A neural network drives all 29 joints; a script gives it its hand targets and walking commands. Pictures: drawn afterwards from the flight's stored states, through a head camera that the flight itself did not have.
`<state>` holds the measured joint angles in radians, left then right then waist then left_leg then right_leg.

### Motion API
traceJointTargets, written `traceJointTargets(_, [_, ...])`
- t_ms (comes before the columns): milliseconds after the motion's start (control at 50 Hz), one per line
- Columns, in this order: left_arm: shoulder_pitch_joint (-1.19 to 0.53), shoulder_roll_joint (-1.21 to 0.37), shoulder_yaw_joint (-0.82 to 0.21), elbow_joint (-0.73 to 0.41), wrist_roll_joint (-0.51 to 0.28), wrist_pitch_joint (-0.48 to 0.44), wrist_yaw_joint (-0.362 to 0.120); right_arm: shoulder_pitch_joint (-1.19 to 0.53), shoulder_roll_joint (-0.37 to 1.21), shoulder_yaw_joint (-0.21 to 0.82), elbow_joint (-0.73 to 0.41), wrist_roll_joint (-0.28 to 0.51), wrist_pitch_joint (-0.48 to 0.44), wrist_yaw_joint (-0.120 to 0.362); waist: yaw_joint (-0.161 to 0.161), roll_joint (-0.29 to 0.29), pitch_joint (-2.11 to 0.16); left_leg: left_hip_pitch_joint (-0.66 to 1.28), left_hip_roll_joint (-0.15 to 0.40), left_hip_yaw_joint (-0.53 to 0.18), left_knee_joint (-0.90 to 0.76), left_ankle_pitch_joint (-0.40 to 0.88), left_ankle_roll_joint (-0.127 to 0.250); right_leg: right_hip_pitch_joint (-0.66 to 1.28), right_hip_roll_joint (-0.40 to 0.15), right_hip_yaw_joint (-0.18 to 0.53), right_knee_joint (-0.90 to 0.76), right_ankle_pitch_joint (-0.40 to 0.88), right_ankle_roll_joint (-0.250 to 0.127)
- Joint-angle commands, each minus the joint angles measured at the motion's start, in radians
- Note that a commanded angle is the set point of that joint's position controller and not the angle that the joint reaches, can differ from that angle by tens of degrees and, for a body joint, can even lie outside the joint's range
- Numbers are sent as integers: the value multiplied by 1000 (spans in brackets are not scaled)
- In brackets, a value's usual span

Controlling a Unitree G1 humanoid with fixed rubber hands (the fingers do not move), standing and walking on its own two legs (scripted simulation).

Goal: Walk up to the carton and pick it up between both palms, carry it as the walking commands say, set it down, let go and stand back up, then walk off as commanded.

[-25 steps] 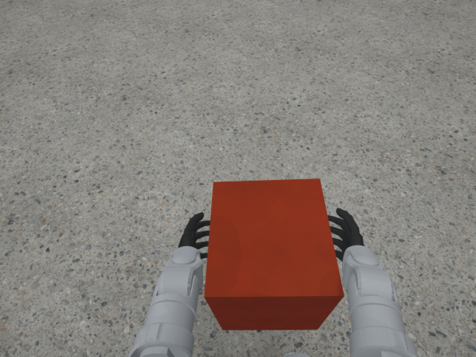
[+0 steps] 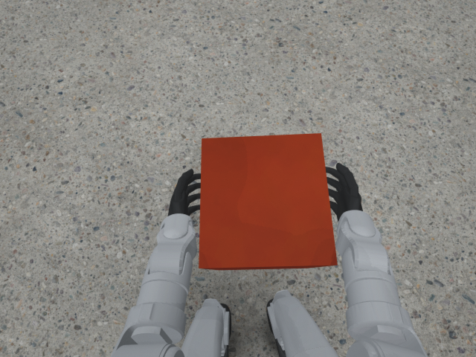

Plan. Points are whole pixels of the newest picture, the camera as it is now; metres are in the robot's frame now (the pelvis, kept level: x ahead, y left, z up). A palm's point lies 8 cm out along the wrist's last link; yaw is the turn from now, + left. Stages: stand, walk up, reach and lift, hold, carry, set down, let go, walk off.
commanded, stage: set down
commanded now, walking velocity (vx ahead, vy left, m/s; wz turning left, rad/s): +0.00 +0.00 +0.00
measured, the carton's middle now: (262, 212) +0.37 -0.06 -0.14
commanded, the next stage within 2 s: none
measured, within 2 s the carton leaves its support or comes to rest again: neither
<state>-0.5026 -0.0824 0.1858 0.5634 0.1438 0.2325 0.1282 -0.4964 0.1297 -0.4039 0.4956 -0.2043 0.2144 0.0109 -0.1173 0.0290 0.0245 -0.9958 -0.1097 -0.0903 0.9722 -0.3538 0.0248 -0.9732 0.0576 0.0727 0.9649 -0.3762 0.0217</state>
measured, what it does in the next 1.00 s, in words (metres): lowers itself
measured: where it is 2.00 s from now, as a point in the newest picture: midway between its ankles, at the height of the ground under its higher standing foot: (252, 345)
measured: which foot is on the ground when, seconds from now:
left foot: down 0.00-1.00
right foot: down 0.00-1.00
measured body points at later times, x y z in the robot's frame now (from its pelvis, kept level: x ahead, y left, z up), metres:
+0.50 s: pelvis -0.04 -0.02 -0.08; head +0.18 -0.02 +0.32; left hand +0.41 +0.09 -0.16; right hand +0.37 -0.21 -0.15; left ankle +0.05 +0.09 -0.67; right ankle +0.04 -0.13 -0.67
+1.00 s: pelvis -0.05 +0.01 -0.15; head +0.22 +0.02 +0.22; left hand +0.45 +0.07 -0.24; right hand +0.40 -0.21 -0.22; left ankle +0.05 +0.10 -0.67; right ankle +0.04 -0.13 -0.67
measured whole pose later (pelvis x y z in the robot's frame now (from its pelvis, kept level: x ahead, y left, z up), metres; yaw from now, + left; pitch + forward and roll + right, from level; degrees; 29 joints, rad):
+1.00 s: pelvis -0.05 +0.01 -0.15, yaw -2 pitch +34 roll -3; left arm -1.01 0.01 0.26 0.75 0.14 0.31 0.15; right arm -0.94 0.01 -0.53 0.64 -0.16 0.28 -0.01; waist -0.12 0.04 0.04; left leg -1.68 -0.16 -0.07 1.60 -0.49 0.02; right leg -1.64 0.10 0.07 1.57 -0.52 0.07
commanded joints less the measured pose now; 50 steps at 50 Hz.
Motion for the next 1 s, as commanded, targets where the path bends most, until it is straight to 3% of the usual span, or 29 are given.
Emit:
traceJointTargets(0, [-629, -959, -571, -131, -97, -85, -235, -474, 899, 650, -22, 125, -15, 153, -45, -11, -1062, 362, -46, -11, 12, 413, -38, 405, 61, -20, -3, 553, 17])
traceJointTargets(80, [-674, -935, -526, -86, -83, -81, -248, -550, 928, 680, -22, 153, -3, 125, -8, -2, -1059, 215, -69, 17, 62, 289, -21, 414, 58, 0, 40, 488, 29])
traceJointTargets(280, [-848, -912, -372, 54, -44, -55, -272, -740, 982, 615, 77, 152, 33, 85, 15, -6, -966, 12, -80, 54, 168, 60, 4, 287, 68, 5, 85, 218, 46])
traceJointTargets(400, [-969, -914, -351, 49, -69, -47, -262, -851, 975, 580, 92, 158, 37, 78, -2, -12, -1044, -11, -82, 62, 230, 66, -3, 220, 80, -20, 150, 197, 49])
traceJointTargets(480, [-1026, -928, -367, 32, -91, -35, -245, -913, 939, 568, 81, 164, 40, 84, -14, 13, -1120, 2, -82, 64, 266, 95, -20, 163, 89, -40, 210, 207, 40])
traceJointTargets(680, [-1114, -971, -419, -1, -126, -3, -173, -991, 838, 519, 64, 169, 49, 145, -68, 83, -1284, 141, -68, 24, 345, 195, -67, -96, 97, -103, 346, 234, 18])
traceJointTargets(900, [-1193, -942, -367, 34, -104, 12, -113, -1107, 735, 438, 108, 160, 57, 197, -61, 117, -1258, 190, -56, -10, 415, 208, -81, -363, 95, -134, 443, 153, 9])
traceJointTargets(980, [-1233, -925, -350, 46, -101, 17, -104, -1137, 711, 405, 129, 148, 61, 206, -75, 122, -1265, 176, -57, -10, 448, 212, -84, -419, 96, -147, 476, 143, 10])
